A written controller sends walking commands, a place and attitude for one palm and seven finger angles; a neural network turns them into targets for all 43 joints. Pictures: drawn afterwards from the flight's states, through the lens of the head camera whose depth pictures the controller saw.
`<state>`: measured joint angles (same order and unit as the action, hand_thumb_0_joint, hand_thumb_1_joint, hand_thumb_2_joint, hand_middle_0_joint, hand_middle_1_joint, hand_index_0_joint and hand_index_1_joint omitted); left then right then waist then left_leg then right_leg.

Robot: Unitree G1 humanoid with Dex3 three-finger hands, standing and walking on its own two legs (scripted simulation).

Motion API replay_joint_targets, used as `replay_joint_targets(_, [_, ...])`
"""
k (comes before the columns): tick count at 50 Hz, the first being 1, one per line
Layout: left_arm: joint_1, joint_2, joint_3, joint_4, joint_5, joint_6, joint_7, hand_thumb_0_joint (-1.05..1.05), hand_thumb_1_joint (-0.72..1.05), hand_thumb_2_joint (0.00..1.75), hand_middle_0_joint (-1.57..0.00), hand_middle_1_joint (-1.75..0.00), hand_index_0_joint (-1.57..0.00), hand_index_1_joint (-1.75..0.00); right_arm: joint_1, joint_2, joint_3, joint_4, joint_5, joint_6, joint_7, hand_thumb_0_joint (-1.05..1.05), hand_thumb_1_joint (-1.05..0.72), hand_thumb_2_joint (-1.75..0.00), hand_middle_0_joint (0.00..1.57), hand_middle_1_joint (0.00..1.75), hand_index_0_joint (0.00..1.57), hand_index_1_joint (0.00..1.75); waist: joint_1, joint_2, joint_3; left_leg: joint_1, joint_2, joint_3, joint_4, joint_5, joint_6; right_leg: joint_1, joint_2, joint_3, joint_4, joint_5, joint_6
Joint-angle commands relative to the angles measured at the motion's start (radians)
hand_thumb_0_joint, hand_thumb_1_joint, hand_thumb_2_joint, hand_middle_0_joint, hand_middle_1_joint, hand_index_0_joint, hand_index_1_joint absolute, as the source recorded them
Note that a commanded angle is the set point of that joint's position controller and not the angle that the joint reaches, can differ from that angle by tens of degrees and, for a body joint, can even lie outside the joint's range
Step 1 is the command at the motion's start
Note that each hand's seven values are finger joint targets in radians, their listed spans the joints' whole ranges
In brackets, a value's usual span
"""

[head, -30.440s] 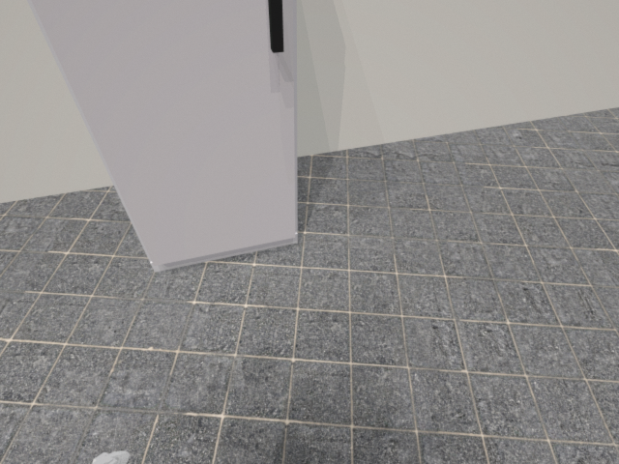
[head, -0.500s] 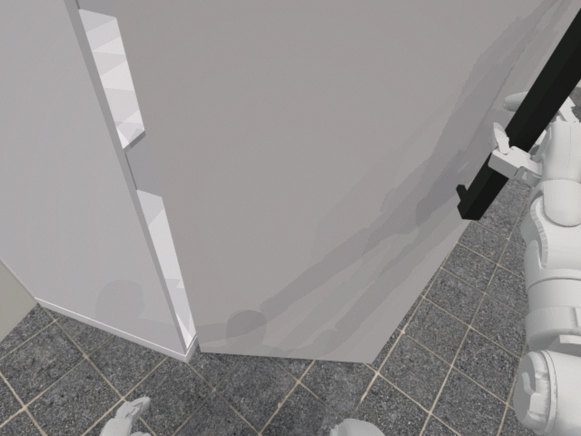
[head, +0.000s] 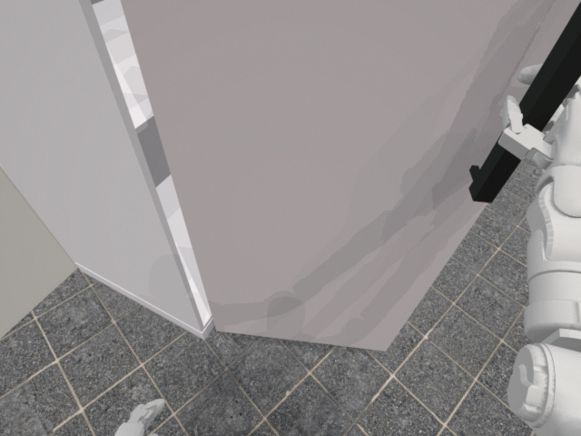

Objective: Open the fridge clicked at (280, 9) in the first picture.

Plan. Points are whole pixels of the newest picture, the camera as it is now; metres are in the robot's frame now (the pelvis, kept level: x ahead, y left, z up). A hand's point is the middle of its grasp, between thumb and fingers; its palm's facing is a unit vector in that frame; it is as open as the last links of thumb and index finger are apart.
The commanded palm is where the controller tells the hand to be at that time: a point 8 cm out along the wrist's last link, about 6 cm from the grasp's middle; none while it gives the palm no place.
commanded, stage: stop walking and hold the door back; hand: right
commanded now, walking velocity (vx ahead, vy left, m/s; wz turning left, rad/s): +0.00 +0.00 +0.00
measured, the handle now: (539, 82) +0.48 -0.22 +0.28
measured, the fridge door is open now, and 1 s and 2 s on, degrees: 69 70 67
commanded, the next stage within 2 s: loosen the grip on the handle in 0.44 s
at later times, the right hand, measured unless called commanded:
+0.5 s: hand (515, 133) +0.43 -0.20 +0.24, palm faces +0.17 +0.98 -0.12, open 6.3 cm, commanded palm +0.41 -0.26 +0.21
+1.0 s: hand (516, 134) +0.43 -0.20 +0.24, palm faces +0.16 +0.98 -0.12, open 13.5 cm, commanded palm +0.41 -0.24 +0.23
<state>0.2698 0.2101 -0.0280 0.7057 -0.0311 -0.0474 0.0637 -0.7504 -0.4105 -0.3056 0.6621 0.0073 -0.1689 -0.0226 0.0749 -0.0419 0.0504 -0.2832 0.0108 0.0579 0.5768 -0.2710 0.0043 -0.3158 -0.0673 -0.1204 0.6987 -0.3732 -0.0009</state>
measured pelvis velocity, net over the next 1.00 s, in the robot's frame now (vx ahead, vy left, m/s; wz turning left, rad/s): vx -0.04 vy -0.02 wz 0.11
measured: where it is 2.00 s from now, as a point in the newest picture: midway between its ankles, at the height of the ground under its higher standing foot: outside the picture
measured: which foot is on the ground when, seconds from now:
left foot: down 0.00-0.16, up 0.18-0.28, down 0.30-1.00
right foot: down 0.00-1.00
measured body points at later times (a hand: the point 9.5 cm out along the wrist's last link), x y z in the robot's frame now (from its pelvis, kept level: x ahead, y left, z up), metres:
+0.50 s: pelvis -0.02 -0.04 +0.01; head +0.01 -0.04 +0.46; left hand +0.09 +0.23 -0.10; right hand +0.42 -0.25 +0.24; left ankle -0.02 +0.08 -0.73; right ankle +0.03 -0.13 -0.73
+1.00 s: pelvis -0.04 -0.02 +0.00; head -0.02 -0.03 +0.45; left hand -0.04 +0.26 -0.11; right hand +0.42 -0.25 +0.24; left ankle -0.02 +0.08 -0.73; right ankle +0.03 -0.12 -0.73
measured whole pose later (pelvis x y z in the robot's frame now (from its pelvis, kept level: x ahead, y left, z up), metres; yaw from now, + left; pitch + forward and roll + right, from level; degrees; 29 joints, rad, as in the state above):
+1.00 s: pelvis -0.04 -0.02 +0.00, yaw +6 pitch +4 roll +1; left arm 0.41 0.28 0.00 0.74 -0.03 -0.13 0.04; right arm -0.84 -0.50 -0.32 0.85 0.02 -0.32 0.03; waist 0.08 0.02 -0.04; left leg -0.43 -0.04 0.02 0.61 -0.25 0.03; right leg -0.46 -0.02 -0.04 0.62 -0.23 -0.03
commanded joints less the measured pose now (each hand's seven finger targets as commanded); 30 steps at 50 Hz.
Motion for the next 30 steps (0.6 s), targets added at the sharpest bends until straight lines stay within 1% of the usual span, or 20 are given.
replay_joint_targets(1, [-0.059,0.175,0.061,-0.134,-0.004,-0.053,0.027,0.00,0.90,0.90,-0.20,-0.30,-0.20,-0.30,-0.329,-0.374,-0.105,-0.203,-0.005,-0.017,-0.042,0.00,-0.90,-0.90,0.45,1.40,0.45,1.40,-0.094,0.307,-0.309,0.286,0.312,-0.275,-0.171,0.537,0.124,-0.132,0.017,0.123,0.118,-0.096,0.011])
replay_joint_targets(2, [-0.057,0.174,0.052,-0.119,0.001,-0.061,0.035,0.00,0.90,0.90,-0.20,-0.30,-0.20,-0.30,-0.376,-0.396,-0.133,-0.200,-0.003,-0.019,-0.049,0.00,-0.90,-0.90,0.45,1.40,0.45,1.40,-0.082,0.356,-0.324,0.274,0.283,-0.211,-0.141,0.533,0.109,-0.088,0.013,0.114,0.029,-0.030,0.006])
replay_joint_targets(4, [-0.052,0.172,0.044,-0.103,0.012,-0.050,0.048,0.00,0.90,0.90,-0.20,-0.30,-0.20,-0.30,-0.307,-0.370,-0.124,-0.208,0.003,-0.026,-0.053,0.00,-0.90,-0.90,0.45,1.40,0.45,1.40,-0.068,0.260,-0.346,0.199,0.208,-0.113,-0.076,0.425,0.054,0.086,0.023,0.080,-0.195,0.219,0.006])
replay_joint_targets(5, [-0.071,0.175,0.045,-0.109,0.015,-0.046,0.047,0.00,0.90,0.90,-0.20,-0.30,-0.20,-0.30,-0.298,-0.323,-0.084,-0.226,0.001,-0.034,-0.047,0.00,-0.90,-0.90,0.45,1.40,0.45,1.40,-0.071,0.132,-0.333,0.135,0.153,-0.081,-0.030,0.333,0.019,0.151,-0.015,0.108,-0.260,0.352,-0.005])
replay_joint_targets(6, [-0.094,0.190,0.050,-0.120,0.014,-0.044,0.044,0.00,0.90,0.90,-0.20,-0.30,-0.20,-0.30,-0.312,-0.299,-0.066,-0.242,0.002,-0.042,-0.045,0.00,-0.90,-0.90,0.45,1.40,0.45,1.40,-0.086,-0.024,-0.306,0.061,0.072,-0.039,0.015,0.218,-0.019,0.170,-0.097,0.187,-0.285,0.457,-0.031])
replay_joint_targets(7, [-0.111,0.188,0.050,-0.127,0.007,-0.036,0.035,0.00,0.90,0.90,-0.20,-0.30,-0.20,-0.30,-0.319,-0.263,-0.038,-0.238,0.005,-0.048,-0.039,0.00,-0.90,-0.90,0.45,1.40,0.45,1.40,-0.099,-0.123,-0.299,0.028,0.021,-0.022,0.047,0.066,-0.033,0.159,-0.159,0.252,-0.303,0.419,-0.064])
replay_joint_targets(9, [-0.119,0.169,0.039,-0.136,0.010,-0.028,0.031,0.00,0.90,0.90,-0.20,-0.30,-0.20,-0.30,-0.368,-0.177,0.037,-0.219,0.012,-0.048,-0.028,0.00,-0.90,-0.90,0.45,1.40,0.45,1.40,-0.088,-0.153,-0.217,-0.007,-0.004,-0.017,0.132,-0.114,-0.033,0.088,-0.222,0.334,-0.394,0.315,-0.120])
replay_joint_targets(10, [-0.113,0.168,0.036,-0.134,0.015,-0.031,0.031,0.00,0.90,0.90,-0.20,-0.30,-0.20,-0.30,-0.416,-0.180,0.040,-0.223,0.004,-0.052,-0.032,0.00,-0.90,-0.90,0.45,1.40,0.45,1.40,-0.087,-0.124,-0.202,-0.013,-0.002,-0.023,0.153,-0.146,-0.030,0.074,-0.236,0.356,-0.404,0.328,-0.129])
replay_joint_targets(12, [-0.086,0.180,0.048,-0.132,0.017,-0.033,0.028,0.00,0.90,0.90,-0.20,-0.30,-0.20,-0.30,-0.380,-0.183,0.032,-0.231,0.002,-0.058,-0.039,0.00,-0.90,-0.90,0.45,1.40,0.45,1.40,-0.097,-0.071,-0.247,0.004,0.010,-0.023,0.032,-0.079,-0.023,0.175,-0.214,0.286,-0.291,0.574,-0.119])
replay_joint_targets(14, [-0.090,0.190,0.056,-0.144,0.009,-0.031,0.023,0.00,0.90,0.90,-0.20,-0.30,-0.20,-0.30,-0.323,-0.206,0.011,-0.278,-0.003,-0.059,-0.040,0.00,-0.90,-0.90,0.45,1.40,0.45,1.40,-0.097,-0.021,-0.338,0.099,0.045,-0.048,-0.096,0.217,-0.010,0.229,-0.139,0.180,-0.156,0.689,-0.060])
replay_joint_targets(16, [-0.100,0.166,0.051,-0.166,0.004,-0.024,0.021,0.00,0.90,0.90,-0.20,-0.30,-0.20,-0.30,-0.284,-0.185,0.036,-0.318,0.003,-0.041,-0.037,0.00,-0.90,-0.90,0.45,1.40,0.45,1.40,-0.074,0.052,-0.385,0.228,0.159,-0.146,-0.094,0.518,0.024,0.128,-0.074,0.094,-0.119,0.521,-0.001])
replay_joint_targets(17, [-0.091,0.167,0.053,-0.160,0.006,-0.020,0.024,0.00,0.90,0.90,-0.20,-0.30,-0.20,-0.30,-0.269,-0.222,0.004,-0.294,0.003,-0.032,-0.043,0.00,-0.90,-0.90,0.45,1.40,0.45,1.40,-0.072,0.062,-0.371,0.231,0.188,-0.154,-0.100,0.514,0.033,0.095,-0.052,0.082,-0.137,0.409,0.011])
replay_joint_targets(19, [-0.089,0.180,0.057,-0.152,-0.002,-0.011,0.033,0.00,0.90,0.90,-0.20,-0.30,-0.20,-0.30,-0.271,-0.259,-0.021,-0.268,0.019,-0.009,-0.053,0.00,-0.90,-0.90,0.45,1.40,0.45,1.40,-0.077,0.164,-0.367,0.243,0.189,-0.156,-0.099,0.559,0.029,0.079,-0.036,0.087,-0.128,0.380,0.012])
replay_joint_targets(21, [-0.100,0.175,0.057,-0.157,0.001,-0.007,0.040,0.00,0.90,0.90,-0.20,-0.30,-0.20,-0.30,-0.258,-0.283,-0.048,-0.287,0.020,-0.008,-0.057,0.00,-0.90,-0.90,0.45,1.40,0.45,1.40,-0.080,0.161,-0.376,0.211,0.169,-0.122,-0.099,0.519,0.010,0.122,-0.040,0.091,-0.160,0.391,0.004])
replay_joint_targets(24, [-0.114,0.181,0.050,-0.156,0.004,-0.002,0.044,0.00,0.90,0.90,-0.20,-0.30,-0.20,-0.30,-0.272,-0.237,-0.009,-0.290,0.026,-0.012,-0.055,0.00,-0.90,-0.90,0.45,1.40,0.45,1.40,-0.080,0.025,-0.354,0.123,0.091,-0.065,-0.094,0.292,-0.022,0.187,-0.102,0.145,-0.231,0.471,-0.027])
replay_joint_targets(26, [-0.123,0.185,0.049,-0.157,0.007,0.001,0.044,0.00,0.90,0.90,-0.20,-0.30,-0.20,-0.30,-0.286,-0.223,0.002,-0.279,0.024,-0.021,-0.056,0.00,-0.90,-0.90,0.45,1.40,0.45,1.40,-0.086,-0.020,-0.312,0.094,0.060,-0.058,-0.102,0.143,-0.026,0.153,-0.125,0.182,-0.272,0.399,-0.043])
replay_joint_targets(27, [-0.059,0.185,0.109,-0.153,0.018,-0.062,0.008,0.00,0.90,0.90,-0.20,-0.30,-0.20,-0.30,-1.099,-0.666,-0.220,-0.316,-0.097,-0.058,-0.022,0.00,-0.90,-0.90,0.45,1.40,0.45,1.40,-0.086,0.141,-0.233,0.127,0.087,-0.137,-0.150,0.228,0.023,0.067,-0.080,0.099,-0.199,0.338,-0.069])
replay_joint_targets(28, [-0.035,0.219,0.172,-0.062,0.052,-0.121,-0.009,0.00,0.90,0.90,-0.20,-0.30,-0.20,-0.30,-1.110,-0.593,-0.273,-0.083,-0.081,0.017,0.018,0.00,-0.78,-0.84,0.45,1.40,0.45,1.40,-0.012,-0.085,-0.474,0.049,0.012,-0.044,-0.046,0.378,0.083,0.080,0.002,0.121,-0.275,0.522,0.005])
replay_joint_targets(29, [0.085,0.224,0.135,-0.068,0.024,-0.126,-0.009,0.00,0.90,0.90,-0.20,-0.30,-0.20,-0.30,-0.805,-0.302,-0.044,0.036,-0.061,0.029,0.030,0.00,-0.66,-0.78,0.45,1.40,0.45,1.40,0.024,0.081,-0.479,-0.058,-0.021,0.016,-0.051,0.253,0.060,0.218,0.005,0.108,-0.225,0.564,0.060])
replay_joint_targets(30, [0.094,0.199,0.115,-0.072,0.011,-0.119,-0.014,0.00,0.90,0.90,-0.20,-0.30,-0.20,-0.30,-0.585,-0.172,-0.035,0.098,-0.048,0.024,0.049,0.00,-0.54,-0.73,0.45,1.40,0.45,1.40,-0.006,0.101,-0.458,-0.097,-0.037,0.002,-0.084,0.219,0.046,0.235,0.009,0.128,-0.227,0.531,0.042])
